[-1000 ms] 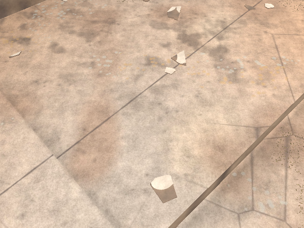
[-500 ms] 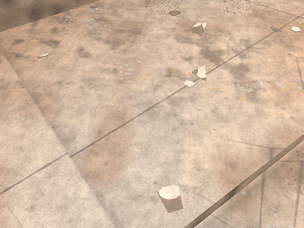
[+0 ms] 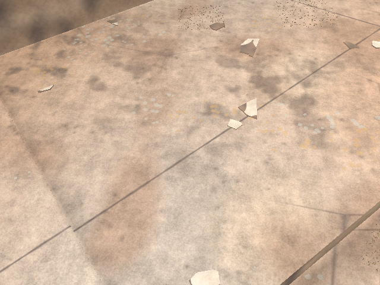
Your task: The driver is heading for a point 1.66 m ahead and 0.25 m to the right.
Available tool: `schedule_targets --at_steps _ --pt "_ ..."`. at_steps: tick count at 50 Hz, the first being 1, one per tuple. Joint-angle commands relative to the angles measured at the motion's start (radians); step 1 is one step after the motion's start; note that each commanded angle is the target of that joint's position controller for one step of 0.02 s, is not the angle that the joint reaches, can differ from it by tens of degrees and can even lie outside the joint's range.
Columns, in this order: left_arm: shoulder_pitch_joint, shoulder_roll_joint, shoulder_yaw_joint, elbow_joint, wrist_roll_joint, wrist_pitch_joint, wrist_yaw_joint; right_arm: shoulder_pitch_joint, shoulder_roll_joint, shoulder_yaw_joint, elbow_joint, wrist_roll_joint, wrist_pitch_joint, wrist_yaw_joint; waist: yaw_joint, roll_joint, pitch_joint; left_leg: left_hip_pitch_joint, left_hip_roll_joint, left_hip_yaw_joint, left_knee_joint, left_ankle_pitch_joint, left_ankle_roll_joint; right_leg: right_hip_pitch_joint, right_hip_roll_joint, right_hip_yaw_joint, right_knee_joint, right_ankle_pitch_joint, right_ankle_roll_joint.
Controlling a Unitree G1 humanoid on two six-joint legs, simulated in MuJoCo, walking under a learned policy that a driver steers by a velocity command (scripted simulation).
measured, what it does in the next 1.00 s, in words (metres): climbs: left foot 0.11 m higher, then right foot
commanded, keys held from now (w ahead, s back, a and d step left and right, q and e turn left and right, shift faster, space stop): w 0.62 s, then w+e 0.38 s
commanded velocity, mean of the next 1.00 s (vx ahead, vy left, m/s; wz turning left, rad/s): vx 0.49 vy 0.00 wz -0.11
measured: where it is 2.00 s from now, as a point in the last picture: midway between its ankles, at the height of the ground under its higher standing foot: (217, 139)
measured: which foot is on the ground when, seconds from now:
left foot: up 0.00-0.28, down 0.30-0.90, up 0.92-1.00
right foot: down 0.00-0.30, up 0.32-0.86, down 0.88-1.00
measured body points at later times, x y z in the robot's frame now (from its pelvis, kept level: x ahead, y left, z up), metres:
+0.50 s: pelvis +0.32 +0.07 +0.07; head +0.35 +0.08 +0.52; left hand +0.44 +0.32 -0.06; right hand +0.34 -0.18 -0.07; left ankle +0.35 +0.11 -0.64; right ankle +0.27 -0.08 -0.52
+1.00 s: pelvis +0.63 +0.06 +0.09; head +0.65 +0.07 +0.54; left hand +0.74 +0.32 -0.04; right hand +0.66 -0.20 -0.03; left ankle +0.51 +0.18 -0.52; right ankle +0.65 +0.03 -0.64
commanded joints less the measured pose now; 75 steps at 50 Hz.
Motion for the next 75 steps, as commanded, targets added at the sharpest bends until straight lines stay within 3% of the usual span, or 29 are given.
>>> schedule_targets --at_steps 1,7,9,12,14,15,16,17,18,20,22,24,30,36,42,44,45,46,47,50,54,63,67,68,69,70,71,73,75 --pt "0.159 0.12 0.015 0.026 0.011 -0.007 0.01 -0.142 -0.021 -0.002 -0.108 0.003 0.0 -0.008 0.02 -0.126 0.108 -0.463 0.008 0.023 0.379 -0.102 -0.005 0.153 -0.346 0.268 -0.096 0.276 -0.208" --pt "0.173 0.102 -0.008 0.082 0.024 -0.011 0.03 -0.386 0.061 0.061 -0.329 0.016 0.001 -0.023 0.0 -0.079 0.195 -0.828 0.03 0.036 0.577 -0.32 0.059 0.118 -0.33 0.186 -0.144 0.215 -0.139" --pt "0.172 0.092 -0.014 0.106 0.0 0.0 0.045 -0.431 0.075 0.086 -0.395 0.006 0.004 -0.014 -0.005 -0.052 0.168 -0.643 0.046 0.059 0.357 -0.273 0.073 0.029 -0.307 0.121 -0.232 0.343 -0.117" --pt "0.07 0.181 -0.007 0.036 -0.047 0.001 0.027 -0.204 0.047 0.078 -0.315 0.028 0.013 -0.002 -0.089 -0.107 -0.04 0.132 -0.106 0.202 -0.029 -0.009 0.096 -0.151 -0.271 -0.006 -0.108 1.318 -0.103" --pt "0.039 0.287 0.036 0.044 -0.04 -0.002 0.013 0.134 -0.026 0.039 -0.221 0.035 0.012 -0.021 -0.257 -0.242 -0.227 0.393 -0.167 0.126 -0.217 -0.053 0.121 -0.003 -0.302 -0.009 0.335 1.632 -0.057" --pt "0.034 0.259 0.041 0.028 -0.04 -0.01 0.007 0.234 -0.119 0.004 -0.183 0.018 0.007 -0.029 -0.28 -0.205 -0.293 0.543 -0.087 -0.098 -0.341 -0.126 0.163 -0.078 -0.248 0.029 0.654 1.348 -0.025" --pt "0.105 0.084 0.016 -0.026 -0.053 -0.016 -0.022 0.279 -0.269 -0.041 -0.129 0.005 -0.004 -0.033 -0.173 0.182 -0.36 0.739 0.275 -0.771 -0.661 0.028 0.292 -0.422 0.02 0.058 1.157 0.039 0.044" --pt "0.084 0.132 0.038 -0.049 -0.014 -0.028 -0.04 0.219 -0.263 -0.051 -0.127 0.031 0.003 -0.033 -0.138 0.095 -0.385 0.676 0.265 -1.041 -0.873 0.108 0.26 -0.518 0.034 0.238 1.352 -0.017 0.018" --pt "0.065 0.101 0.037 -0.081 -0.015 -0.021 -0.043 0.081 -0.215 -0.044 -0.125 0.034 -0.006 -0.027 -0.042 0.033 -0.266 0.559 0.27 -0.92 -0.86 -0.069 0.253 -0.571 -0.013 0.204 1.406 0.035 0.012" --pt "-0.057 0.053 0.025 -0.13 0.008 0.0 -0.023 0.05 -0.062 -0.016 -0.065 0.018 -0.03 -0.018 -0.01 -0.102 -0.031 0.307 0.211 -0.617 -0.833 -0.07 0.162 -0.641 -0.089 0.153 1.348 0.055 -0.019" --pt "-0.091 0.041 0.017 -0.168 -0.001 0.033 -0.02 0.048 0.023 0.005 -0.029 0.006 -0.058 -0.018 0.03 -0.055 0.011 0.183 0.143 -0.391 -0.887 0.007 0.116 -0.604 -0.124 0.182 1.216 0.061 -0.028" --pt "-0.118 0.032 0.013 -0.186 -0.009 0.05 -0.01 0.12 -0.001 -0.003 0.014 0.011 -0.083 -0.016 0.028 0.036 0.018 0.226 0.121 -0.305 -0.94 0.112 0.147 -0.684 -0.101 0.151 1.252 0.006 -0.023" --pt "-0.311 0.082 0.01 -0.256 0.0 0.044 -0.038 0.204 -0.035 0.002 -0.014 0.038 -0.09 -0.026 -0.01 0.003 -0.002 0.407 0.01 -0.056 -1.096 0.481 0.065 -0.681 -0.12 -0.009 0.802 0.26 0.028" --pt "-0.505 0.052 -0.009 -0.298 -0.012 0.045 -0.043 0.351 -0.071 0.001 -0.013 0.027 -0.081 -0.047 -0.103 0.058 0.036 0.738 0.075 0.007 -1.112 0.718 0.031 -0.709 -0.083 -0.077 0.43 0.311 0.028" --pt "-0.294 0.13 0.026 -0.224 0.0 0.047 -0.03 0.329 -0.137 -0.013 -0.011 0.006 -0.057 -0.088 0.014 0.09 -0.031 0.857 0.152 0.089 -0.738 1.357 -0.011 -0.43 0.043 -0.124 0.319 0.085 -0.085" --pt "-0.048 0.181 0.058 -0.148 0.012 0.038 -0.016 0.224 -0.175 -0.027 -0.056 0.019 -0.049 -0.084 0.159 0.058 -0.123 0.637 0.13 0.108 -0.329 1.081 -0.012 -0.099 -0.014 -0.001 0.202 0.109 -0.159" --pt "0.003 0.243 0.078 -0.143 0.011 0.041 -0.007 0.207 -0.107 -0.014 -0.105 0.01 -0.06 -0.074 0.137 -0.094 -0.178 0.37 0.008 0.119 -0.021 0.288 0.004 0.104 -0.246 0.291 0.247 0.175 -0.221" --pt "-0.047 0.289 0.092 -0.154 0.005 0.051 -0.006 0.24 -0.079 -0.014 -0.159 0.037 -0.063 -0.055 0.057 -0.262 -0.228 -0.016 -0.162 -0.024 0.273 -0.24 -0.038 0.301 -0.42 0.803 0.126 0.197 -0.422" --pt "-0.117 0.239 0.087 -0.169 -0.022 0.052 -0.009 0.164 -0.115 -0.012 -0.174 0.013 -0.078 -0.043 0.048 -0.062 -0.128 -0.106 -0.066 -0.145 0.225 -0.104 -0.01 0.206 -0.392 0.702 0.05 0.124 -0.383" --pt "-0.177 0.145 0.06 -0.17 -0.013 0.034 -0.003 0.087 -0.117 -0.01 -0.206 0.008 -0.078 -0.029 -0.035 0.054 0.032 -0.031 0.002 -0.116 0.046 0.0 -0.039 -0.086 -0.269 0.438 -0.012 0.336 -0.26" --pt "-0.11 0.201 0.065 -0.151 -0.02 0.007 -0.002 0.047 -0.072 0.008 -0.254 -0.017 -0.016 -0.013 -0.052 -0.027 0.034 0.009 0.022 -0.05 -0.149 0.051 -0.097 -0.207 -0.17 0.309 -0.026 0.524 -0.199" --pt "0.055 0.231 0.073 -0.155 -0.013 0.028 0.012 -0.292 -0.082 0.029 -0.393 0.015 -0.018 -0.005 0.085 -0.114 0.014 -0.027 -0.043 -0.03 -0.59 0.269 -0.091 -0.009 -0.155 0.363 0.073 0.582 -0.114" --pt "-0.054 0.273 0.085 -0.201 -0.007 0.021 0.016 -0.094 -0.154 0.003 -0.349 0.018 -0.04 -0.023 -0.034 -0.125 -0.054 0.325 -0.093 -0.055 -0.734 0.171 -0.038 -0.057 -0.161 0.396 0.246 0.716 -0.054" --pt "-0.079 0.271 0.085 -0.208 -0.014 0.014 0.007 0.057 -0.189 -0.011 -0.308 0.013 -0.052 -0.035 -0.111 -0.083 -0.135 0.528 -0.062 -0.068 -0.786 0.201 -0.01 -0.112 -0.106 0.352 0.43 0.683 -0.03" --pt "-0.068 0.2 0.066 -0.242 -0.025 0.006 -0.001 0.223 -0.254 -0.029 -0.296 -0.015 -0.06 -0.053 -0.16 0.012 -0.288 0.772 0.156 -0.272 -0.786 0.035 0.034 -0.248 -0.051 0.295 0.702 0.371 -0.014" --pt "0.088 0.116 0.049 -0.268 -0.059 0.015 0.003 0.196 -0.333 -0.047 -0.307 -0.03 -0.048 -0.051 -0.065 0.279 -0.407 0.973 0.416 -0.733 -0.883 0.006 0.157 -0.537 0.092 0.185 0.976 -0.339 0.017" --pt "0.067 0.206 0.057 -0.238 -0.015 0.034 0.011 0.142 -0.251 -0.043 -0.318 -0.011 -0.032 -0.045 -0.052 0.144 -0.329 0.869 0.384 -0.814 -0.929 -0.18 0.169 -0.638 -0.001 0.173 1.076 -0.265 0.011" --pt "-0.068 0.194 0.058 -0.249 0.002 0.045 -0.006 0.045 -0.116 -0.007 -0.313 -0.002 -0.034 -0.038 -0.036 -0.006 -0.079 0.598 0.277 -0.498 -0.986 -0.098 0.119 -0.63 -0.068 0.139 1.024 -0.11 0.025" --pt "-0.081 0.173 0.056 -0.254 0.015 0.068 -0.028 0.068 -0.111 -0.005 -0.28 0.005 -0.046 -0.039 -0.015 0.057 -0.025 0.486 0.208 -0.308 -1.025 0.075 0.087 -0.582 -0.104 0.124 0.977 -0.09 0.036"
Keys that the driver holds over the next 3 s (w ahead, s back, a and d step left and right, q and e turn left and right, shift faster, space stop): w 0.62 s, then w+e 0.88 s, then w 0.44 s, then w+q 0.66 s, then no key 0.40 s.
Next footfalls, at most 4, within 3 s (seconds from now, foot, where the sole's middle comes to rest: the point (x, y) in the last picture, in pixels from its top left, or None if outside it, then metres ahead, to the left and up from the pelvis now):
0.30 left None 0.39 0.11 -0.67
0.88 right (203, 224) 0.69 0.03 -0.67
1.38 left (182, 147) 1.06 0.11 -0.67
1.90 right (251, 131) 1.15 -0.19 -0.67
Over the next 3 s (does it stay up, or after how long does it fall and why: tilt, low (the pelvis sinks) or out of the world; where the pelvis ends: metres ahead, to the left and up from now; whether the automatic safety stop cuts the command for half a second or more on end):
stays up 1.58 -0.24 0.09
